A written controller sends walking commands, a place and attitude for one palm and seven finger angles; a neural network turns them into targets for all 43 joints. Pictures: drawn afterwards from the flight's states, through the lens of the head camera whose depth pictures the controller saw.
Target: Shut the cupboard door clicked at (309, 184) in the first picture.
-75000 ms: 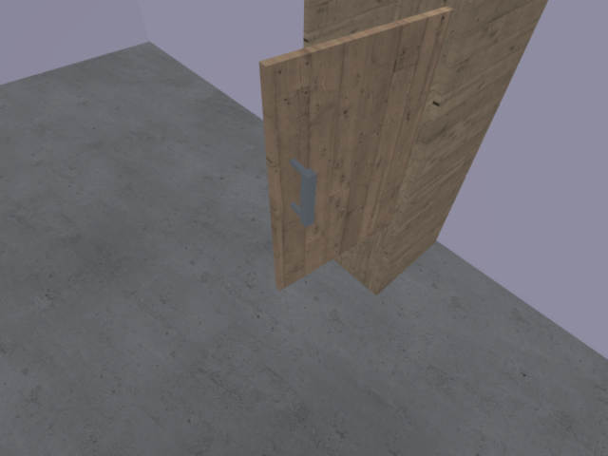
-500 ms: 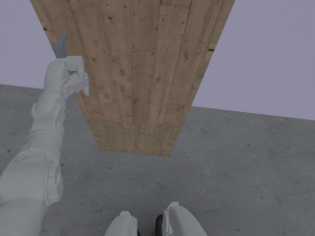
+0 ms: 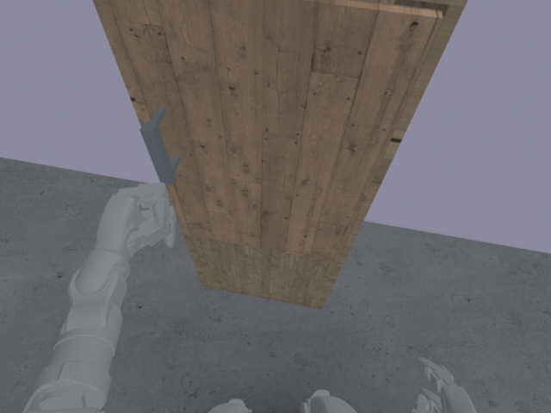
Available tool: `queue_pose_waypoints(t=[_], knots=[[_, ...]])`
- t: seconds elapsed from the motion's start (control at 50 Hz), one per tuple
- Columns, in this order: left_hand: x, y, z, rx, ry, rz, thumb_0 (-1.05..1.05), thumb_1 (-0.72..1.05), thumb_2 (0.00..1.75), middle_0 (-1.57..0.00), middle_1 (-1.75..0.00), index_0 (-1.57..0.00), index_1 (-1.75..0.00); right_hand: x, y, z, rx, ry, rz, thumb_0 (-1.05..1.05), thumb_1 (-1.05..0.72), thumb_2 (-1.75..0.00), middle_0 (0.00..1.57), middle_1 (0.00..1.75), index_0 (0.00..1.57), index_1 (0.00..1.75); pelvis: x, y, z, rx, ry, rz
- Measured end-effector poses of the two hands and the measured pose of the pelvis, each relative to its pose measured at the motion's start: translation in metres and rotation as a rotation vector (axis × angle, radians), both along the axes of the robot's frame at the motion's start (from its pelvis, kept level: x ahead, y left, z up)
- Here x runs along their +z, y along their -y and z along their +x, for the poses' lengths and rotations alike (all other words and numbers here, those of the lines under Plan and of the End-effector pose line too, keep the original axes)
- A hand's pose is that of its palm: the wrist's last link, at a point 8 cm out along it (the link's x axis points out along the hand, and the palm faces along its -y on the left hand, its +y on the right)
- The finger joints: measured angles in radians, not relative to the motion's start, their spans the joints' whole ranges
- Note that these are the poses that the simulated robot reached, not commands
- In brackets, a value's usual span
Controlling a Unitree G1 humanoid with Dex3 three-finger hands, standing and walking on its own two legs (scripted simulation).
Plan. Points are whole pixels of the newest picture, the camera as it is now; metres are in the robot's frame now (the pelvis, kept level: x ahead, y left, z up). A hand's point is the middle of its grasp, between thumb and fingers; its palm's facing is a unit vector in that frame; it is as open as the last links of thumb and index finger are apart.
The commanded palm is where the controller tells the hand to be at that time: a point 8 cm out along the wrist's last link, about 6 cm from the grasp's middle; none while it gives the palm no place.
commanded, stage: draw the hand back to the body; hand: left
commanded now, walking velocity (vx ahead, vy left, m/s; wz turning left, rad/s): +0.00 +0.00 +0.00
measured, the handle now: (164, 147) +0.51 +0.21 +0.06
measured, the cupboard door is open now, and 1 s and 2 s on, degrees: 0 0 0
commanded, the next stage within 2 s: step back with the hand held close in 1.64 s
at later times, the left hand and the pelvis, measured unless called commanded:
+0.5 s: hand (125, 244) +0.30 +0.19 +0.12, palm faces -0.12 -0.99 -0.06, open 3.1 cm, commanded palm +0.27 +0.25 +0.13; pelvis +0.00 +0.00 +0.02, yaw +0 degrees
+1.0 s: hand (20, 264) +0.24 +0.25 +0.18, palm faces +0.35 -0.88 -0.32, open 4.2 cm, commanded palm +0.19 +0.29 +0.20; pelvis +0.02 +0.01 +0.05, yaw +0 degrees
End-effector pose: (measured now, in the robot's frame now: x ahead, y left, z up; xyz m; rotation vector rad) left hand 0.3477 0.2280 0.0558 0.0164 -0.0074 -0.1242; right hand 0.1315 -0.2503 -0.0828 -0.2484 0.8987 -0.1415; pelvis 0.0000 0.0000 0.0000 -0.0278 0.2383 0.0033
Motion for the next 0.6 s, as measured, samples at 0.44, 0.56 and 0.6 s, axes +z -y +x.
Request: queue_pose_waypoints(t=[0.44,0.56,0.6], knots=[[0.054,-0.018,-0.054,0.008,0.027,0.032,0.01,0.9,0.9,-1.3,-1.5,-1.3,-1.5,0.021,-0.016,-0.002,0.006,0.097,0.053,0.01,-0.9,-0.9,0.2,0.3,0.2,0.3,0.018,-0.002,0.0,-0.003,0.108,0.002],[0.07,-0.025,-0.074,0.008,0.031,0.04,0.01,0.9,0.9,-1.29,-1.48,-1.28,-1.48,0.035,-0.015,0.01,0.021,0.178,0.032,0.02,-0.9,-0.9,0.2,0.3,0.2,0.3,0.023,-0.002,-0.002,0.005,0.148,0.0],[0.076,-0.029,-0.079,0.036,0.029,0.078,0.01,0.9,0.9,-1.27,-1.46,-1.26,-1.46,0.042,-0.015,0.016,0.027,0.211,0.026,0.02,-0.9,-0.9,0.2,0.3,0.2,0.3,0.025,-0.002,-0.002,0.003,0.163,0.0]])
